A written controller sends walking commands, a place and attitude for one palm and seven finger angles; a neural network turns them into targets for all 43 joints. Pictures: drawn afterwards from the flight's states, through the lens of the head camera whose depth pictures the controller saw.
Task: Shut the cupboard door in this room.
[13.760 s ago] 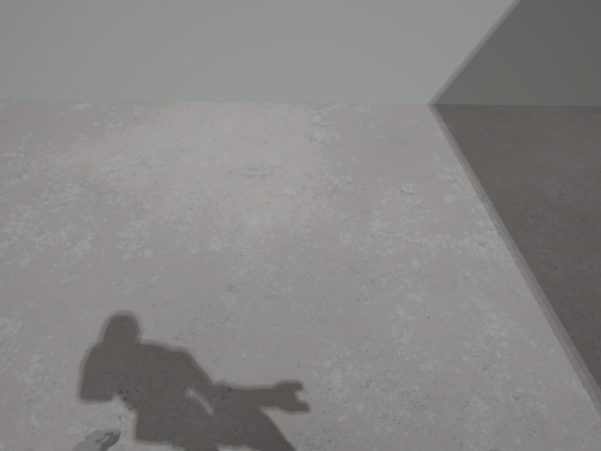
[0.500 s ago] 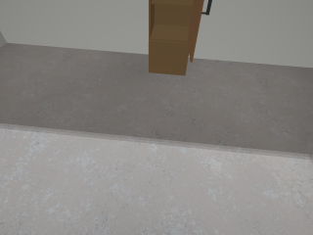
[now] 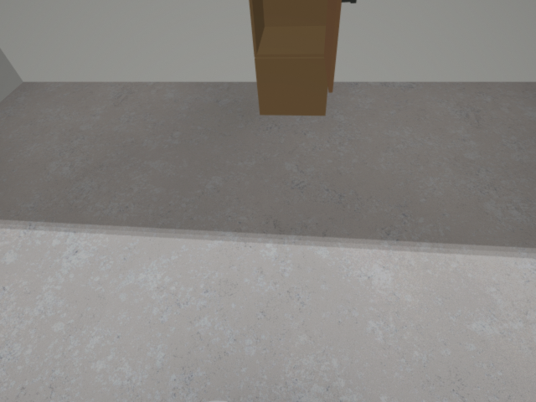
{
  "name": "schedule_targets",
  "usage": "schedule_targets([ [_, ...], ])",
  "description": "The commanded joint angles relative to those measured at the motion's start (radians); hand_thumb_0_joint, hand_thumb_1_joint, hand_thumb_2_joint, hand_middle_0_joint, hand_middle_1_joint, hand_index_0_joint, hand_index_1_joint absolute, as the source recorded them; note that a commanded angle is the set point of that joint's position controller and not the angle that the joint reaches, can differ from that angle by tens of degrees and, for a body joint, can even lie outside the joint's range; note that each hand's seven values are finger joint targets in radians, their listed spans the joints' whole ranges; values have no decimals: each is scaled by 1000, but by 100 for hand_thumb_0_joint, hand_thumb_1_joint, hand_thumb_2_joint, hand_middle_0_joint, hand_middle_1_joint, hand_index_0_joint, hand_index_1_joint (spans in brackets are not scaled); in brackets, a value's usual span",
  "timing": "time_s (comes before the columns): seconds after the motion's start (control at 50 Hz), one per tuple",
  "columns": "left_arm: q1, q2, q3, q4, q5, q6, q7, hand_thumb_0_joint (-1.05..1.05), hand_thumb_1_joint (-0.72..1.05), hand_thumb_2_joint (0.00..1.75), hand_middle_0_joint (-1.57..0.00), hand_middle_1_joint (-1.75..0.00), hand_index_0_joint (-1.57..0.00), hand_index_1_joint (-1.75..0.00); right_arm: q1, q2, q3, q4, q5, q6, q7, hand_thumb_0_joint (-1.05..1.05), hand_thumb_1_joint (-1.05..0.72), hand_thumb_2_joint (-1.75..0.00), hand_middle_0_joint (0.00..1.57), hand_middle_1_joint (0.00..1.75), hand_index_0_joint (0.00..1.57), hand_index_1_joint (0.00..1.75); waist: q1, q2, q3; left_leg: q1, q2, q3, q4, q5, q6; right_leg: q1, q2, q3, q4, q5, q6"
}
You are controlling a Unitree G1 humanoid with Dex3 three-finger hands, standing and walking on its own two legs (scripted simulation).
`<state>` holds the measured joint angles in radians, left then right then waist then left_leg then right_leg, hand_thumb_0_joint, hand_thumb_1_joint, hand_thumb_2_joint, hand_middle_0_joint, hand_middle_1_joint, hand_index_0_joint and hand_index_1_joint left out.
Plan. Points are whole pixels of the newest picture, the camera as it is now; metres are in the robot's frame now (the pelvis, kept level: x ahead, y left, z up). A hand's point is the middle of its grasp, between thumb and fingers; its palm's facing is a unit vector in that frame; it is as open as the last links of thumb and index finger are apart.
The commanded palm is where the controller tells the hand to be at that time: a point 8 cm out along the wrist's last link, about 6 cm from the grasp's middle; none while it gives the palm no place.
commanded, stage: turn or walk to find it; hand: left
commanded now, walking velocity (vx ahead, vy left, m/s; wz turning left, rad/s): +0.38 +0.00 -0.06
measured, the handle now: out of the picture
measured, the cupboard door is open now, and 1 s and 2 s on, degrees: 93 93 93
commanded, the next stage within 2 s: stand and wait in 0.66 s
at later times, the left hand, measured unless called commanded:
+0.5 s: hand out of the picture +0.04 +0.23 -0.19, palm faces +0.09 -0.98 -0.17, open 7.4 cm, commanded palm none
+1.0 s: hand (176, 339) +0.25 +0.21 -0.16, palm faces +0.13 -0.96 -0.24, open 7.1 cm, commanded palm none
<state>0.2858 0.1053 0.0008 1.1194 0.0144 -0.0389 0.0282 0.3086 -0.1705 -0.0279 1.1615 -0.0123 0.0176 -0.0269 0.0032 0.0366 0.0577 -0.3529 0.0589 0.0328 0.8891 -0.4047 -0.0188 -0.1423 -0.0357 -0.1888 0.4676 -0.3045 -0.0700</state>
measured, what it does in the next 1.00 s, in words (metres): walks ahead: left foot, then right foot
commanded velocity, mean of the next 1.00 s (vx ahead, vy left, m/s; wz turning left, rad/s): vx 0.13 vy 0.00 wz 0.16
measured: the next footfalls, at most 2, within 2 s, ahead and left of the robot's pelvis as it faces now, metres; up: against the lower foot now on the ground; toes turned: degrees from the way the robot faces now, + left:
left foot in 0.38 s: +0.19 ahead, +0.16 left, +0.00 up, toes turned +10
right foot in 0.80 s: +0.26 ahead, -0.07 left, +0.00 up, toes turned -3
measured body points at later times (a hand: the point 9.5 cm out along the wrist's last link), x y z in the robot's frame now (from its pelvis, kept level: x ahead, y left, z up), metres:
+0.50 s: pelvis +0.12 +0.06 -0.01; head +0.14 +0.08 +0.44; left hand +0.04 +0.28 -0.17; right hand +0.23 -0.15 -0.15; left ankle +0.15 +0.16 -0.74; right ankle +0.04 -0.06 -0.68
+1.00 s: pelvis +0.21 +0.02 +0.00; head +0.23 +0.00 +0.45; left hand +0.25 +0.26 -0.14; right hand +0.22 -0.20 -0.17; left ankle +0.17 +0.16 -0.70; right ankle +0.22 -0.07 -0.74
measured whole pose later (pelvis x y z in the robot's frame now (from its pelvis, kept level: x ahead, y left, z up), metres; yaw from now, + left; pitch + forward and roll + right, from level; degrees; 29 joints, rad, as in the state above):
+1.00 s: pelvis +0.21 +0.02 +0.00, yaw +6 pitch -1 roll +1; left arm 0.19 0.16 0.02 1.05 0.02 -0.03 0.03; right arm 0.28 -0.16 -0.03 1.12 -0.01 0.02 -0.01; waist -0.02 0.03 0.05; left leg -0.33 0.05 0.04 0.81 -0.45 -0.03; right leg -0.20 -0.06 -0.16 0.49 -0.27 -0.03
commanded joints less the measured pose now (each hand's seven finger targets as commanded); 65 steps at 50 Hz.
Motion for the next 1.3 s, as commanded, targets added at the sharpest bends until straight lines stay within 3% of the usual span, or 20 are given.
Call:
schedule_targets([
  [0.0,113,134,21,15,-2,-19,0,0,90,90,-20,-30,-20,-30,31,-5,-9,-35,-5,-12,14,0,-90,-90,20,30,20,30,12,-156,-1,-78,29,17,5,82,-20,42,-247,186,-217,435,-38],
  [0.06,170,136,33,39,5,-27,-7,0,90,90,-20,-30,-20,-30,-61,-32,-23,-74,-13,-21,28,0,-90,-90,20,30,20,30,38,-148,49,-184,47,24,32,86,-17,68,-270,252,-269,208,-65],
  [0.22,242,141,53,71,22,-32,-5,0,90,90,-20,-30,-20,-30,-261,-20,-27,-168,-10,-46,43,0,-90,-90,20,30,20,30,66,-125,104,-241,59,69,-117,52,-8,130,-302,284,-260,210,-103],
  [0.28,220,151,53,71,19,-28,-3,0,90,90,-20,-30,-20,-30,-242,-13,-16,-169,-7,-55,41,0,-90,-90,20,30,20,30,44,-135,67,-126,23,108,-254,78,7,139,-270,197,-174,406,-65],
  [0.32,172,156,50,66,7,-27,-3,0,90,90,-20,-30,-20,-30,-96,-34,-18,-120,-7,-63,29,0,-90,-90,20,30,20,30,-33,-91,-8,129,-33,162,-392,226,19,73,-201,76,8,606,-5],
  [0.34,168,143,43,53,2,-26,-4,0,90,90,-20,-30,-20,-30,26,-78,-26,-82,-9,-71,19,0,-90,-90,20,30,20,30,-80,-20,-97,341,9,101,-441,388,43,-18,-157,32,193,585,40],
  [0.38,168,81,18,0,-9,-26,-5,0,90,90,-20,-30,-20,-30,194,-217,-49,-41,-2,-64,2,0,-90,-90,20,30,20,30,-112,235,-229,598,396,-342,-463,1001,264,-363,-7,44,637,-336,107],
  [0.4,139,104,28,-16,-1,-14,6,0,90,90,-20,-30,-20,-30,133,-210,-44,-50,2,-52,6,0,-90,-90,20,30,20,30,-81,121,-173,458,400,-276,-494,857,281,-339,-39,102,694,-370,91],
  [0.46,52,87,37,-36,4,12,-3,0,90,90,-20,-30,-20,-30,-49,-133,-23,-108,-3,-56,0,0,-90,-90,20,30,20,30,-25,67,53,116,290,-208,-589,627,203,-318,-97,138,645,-224,120],
  [0.54,84,87,51,-64,3,44,-8,0,90,90,-20,-30,-20,-30,-89,-129,-37,-146,-6,-54,5,0,-90,-90,20,30,20,30,16,73,-19,68,204,-116,-609,545,171,-255,-73,124,574,-92,141],
  [0.64,-15,106,46,-120,15,47,-29,0,90,90,-20,-30,-20,-30,-69,-148,-51,-140,-15,-54,11,0,-90,-90,20,30,20,30,5,116,-4,54,205,-158,-705,9,180,-264,-90,118,402,-43,121],
  [0.74,9,110,38,-108,14,23,-25,0,90,90,-20,-30,-20,-30,-43,-134,-41,-118,-16,-45,7,0,-90,-90,20,30,20,30,35,12,-11,56,158,-122,-533,160,129,-54,-30,71,42,64,126],
  [0.76,53,135,38,-86,14,14,-20,0,90,90,-20,-30,-20,-30,-34,-110,-35,-113,-9,-46,9,0,-90,-90,20,30,20,30,49,-50,-33,40,104,-66,-449,149,82,25,-56,104,-53,112,123],
  [0.8,79,255,52,-79,11,0,-9,0,90,90,-20,-30,-20,-30,-24,-31,-13,-144,-1,-41,12,0,-90,-90,20,30,20,30,42,-349,-16,-115,-23,50,-238,-119,-2,66,-346,454,-216,169,0],
  [0.82,62,266,50,-91,8,8,-7,0,90,90,-20,-30,-20,-30,-38,-62,-19,-150,-2,-30,12,0,-90,-90,20,30,20,30,46,-264,12,-71,-5,24,-160,-168,-2,-14,-387,449,-250,156,-56],
  [0.92,-36,190,52,-92,2,1,3,0,90,90,-20,-30,-20,-30,5,-31,-15,-89,1,-11,10,0,-90,-90,20,30,20,30,4,-156,-18,-43,12,-12,-43,-50,-14,14,-294,238,-155,528,-65],
  [1.08,-12,236,71,-84,11,22,8,0,90,90,-20,-30,-20,-30,-84,-38,-18,-135,6,-3,20,0,-90,-90,20,30,20,30,30,-205,-59,-24,3,35,-189,-1,-31,70,-293,149,-74,576,-58],
  [1.14,-40,216,64,-81,-4,30,8,0,90,90,-20,-30,-20,-30,-10,-60,-20,-103,2,-21,20,0,-90,-90,20,30,20,30,-18,-107,-93,221,12,35,-467,312,-19,-53,-220,87,42,379,31],
  [1.18,-6,137,41,-95,-12,39,4,0,90,90,-20,-30,-20,-30,12,-172,-38,-103,-5,-30,9,0,-90,-90,20,30,20,30,-16,192,-128,313,266,-247,-525,679,119,-194,-79,37,196,-86,123],
  [1.28,-29,125,27,-52,-2,53,-1,0,90,90,-20,-30,-20,-30,-90,-135,-21,-103,-7,-33,-12,0,-90,-90,20,30,20,30,-6,157,-27,227,235,-177,-572,672,179,-216,-83,142,337,-208,112],
])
